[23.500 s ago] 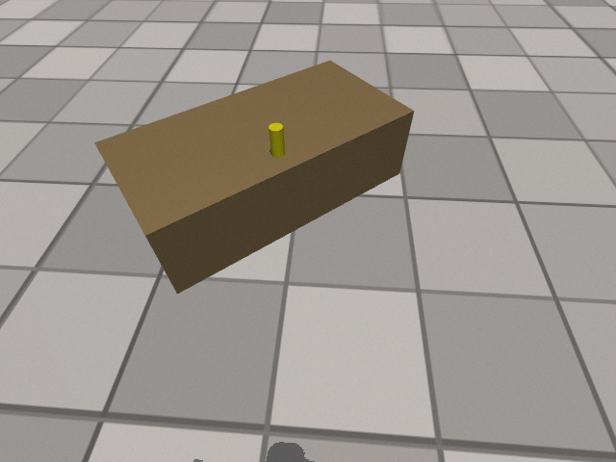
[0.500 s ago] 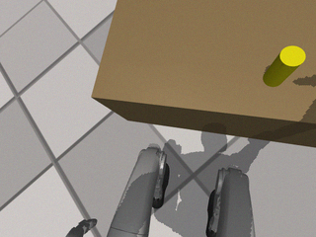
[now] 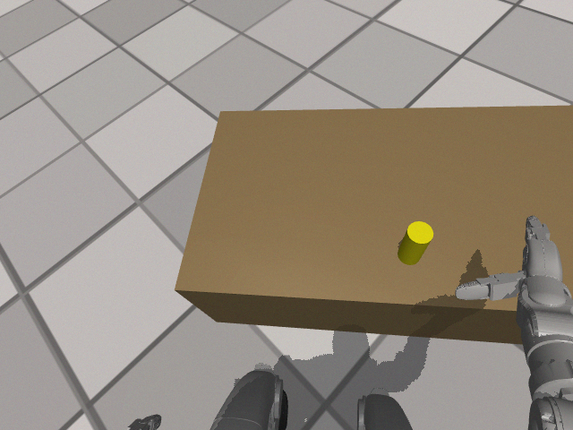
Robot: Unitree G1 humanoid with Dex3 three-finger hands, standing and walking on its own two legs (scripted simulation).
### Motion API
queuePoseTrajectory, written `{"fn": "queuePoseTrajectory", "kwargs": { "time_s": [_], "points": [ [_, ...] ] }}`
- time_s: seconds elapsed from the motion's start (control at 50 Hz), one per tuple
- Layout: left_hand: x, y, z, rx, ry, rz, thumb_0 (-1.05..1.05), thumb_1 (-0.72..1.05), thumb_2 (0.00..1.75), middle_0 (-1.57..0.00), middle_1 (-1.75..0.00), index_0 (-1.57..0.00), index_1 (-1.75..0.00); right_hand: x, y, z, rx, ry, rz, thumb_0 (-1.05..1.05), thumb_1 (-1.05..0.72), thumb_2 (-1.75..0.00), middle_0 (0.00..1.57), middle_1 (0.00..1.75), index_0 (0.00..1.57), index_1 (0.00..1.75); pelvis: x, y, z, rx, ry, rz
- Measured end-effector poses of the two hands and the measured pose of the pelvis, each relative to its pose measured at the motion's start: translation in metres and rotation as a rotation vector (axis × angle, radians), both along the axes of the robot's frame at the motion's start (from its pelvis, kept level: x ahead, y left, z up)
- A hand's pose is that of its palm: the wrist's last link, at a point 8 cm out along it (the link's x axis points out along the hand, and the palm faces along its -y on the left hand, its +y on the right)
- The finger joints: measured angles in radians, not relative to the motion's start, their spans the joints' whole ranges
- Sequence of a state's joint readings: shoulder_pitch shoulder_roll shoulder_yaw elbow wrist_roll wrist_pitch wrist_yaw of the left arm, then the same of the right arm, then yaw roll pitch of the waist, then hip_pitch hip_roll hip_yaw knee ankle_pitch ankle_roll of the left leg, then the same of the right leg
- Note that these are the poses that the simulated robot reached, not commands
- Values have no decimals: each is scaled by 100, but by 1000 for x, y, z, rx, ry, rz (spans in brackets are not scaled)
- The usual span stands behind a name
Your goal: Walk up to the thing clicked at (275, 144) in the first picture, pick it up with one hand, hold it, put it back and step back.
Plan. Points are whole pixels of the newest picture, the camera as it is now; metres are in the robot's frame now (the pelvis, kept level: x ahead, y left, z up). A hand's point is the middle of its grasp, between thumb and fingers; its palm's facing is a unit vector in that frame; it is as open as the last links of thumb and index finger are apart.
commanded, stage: home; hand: right
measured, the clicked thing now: (414, 244) +0.50 -0.18 -0.28
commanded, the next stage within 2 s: none
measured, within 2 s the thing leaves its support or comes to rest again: neither
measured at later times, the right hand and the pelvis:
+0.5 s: hand (459, 397) +0.19 -0.17 -0.04, palm faces +0.15 +0.96 -0.24, open 17.3 cm; pelvis +0.03 +0.02 +0.04, yaw -2 degrees
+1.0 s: hand out of the picture +0.15 -0.19 -0.06, palm faces +0.01 +0.95 -0.33, open 17.4 cm; pelvis +0.01 +0.02 +0.05, yaw -2 degrees
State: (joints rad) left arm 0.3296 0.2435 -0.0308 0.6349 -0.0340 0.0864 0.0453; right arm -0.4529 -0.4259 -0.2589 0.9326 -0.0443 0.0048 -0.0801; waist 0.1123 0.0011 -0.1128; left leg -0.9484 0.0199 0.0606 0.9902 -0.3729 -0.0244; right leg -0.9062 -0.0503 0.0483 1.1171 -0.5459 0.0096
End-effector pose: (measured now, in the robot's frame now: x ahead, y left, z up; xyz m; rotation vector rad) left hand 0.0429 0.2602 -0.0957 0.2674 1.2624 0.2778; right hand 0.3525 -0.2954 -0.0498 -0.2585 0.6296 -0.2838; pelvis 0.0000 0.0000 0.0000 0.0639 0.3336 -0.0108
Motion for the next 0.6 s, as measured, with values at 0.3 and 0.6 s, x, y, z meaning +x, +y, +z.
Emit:
{"fn": "queuePoseTrajectory", "kwargs": {
  "time_s": [0.3,0.6],
  "points": [
    [102,-6,38,-35,-301,-69,0,90,89,-20,-30,-20,-29,-113,54,27,48,98,12,-1,50,-8,7,6,6,6,25,11,38,-34,-164,-12],
    [166,-21,71,-30,-550,-174,0,90,90,-20,-30,-20,-29,-201,82,42,93,137,-29,-2,53,-6,6,6,6,5,25,21,41,-44,-226,-35]
  ]
}}
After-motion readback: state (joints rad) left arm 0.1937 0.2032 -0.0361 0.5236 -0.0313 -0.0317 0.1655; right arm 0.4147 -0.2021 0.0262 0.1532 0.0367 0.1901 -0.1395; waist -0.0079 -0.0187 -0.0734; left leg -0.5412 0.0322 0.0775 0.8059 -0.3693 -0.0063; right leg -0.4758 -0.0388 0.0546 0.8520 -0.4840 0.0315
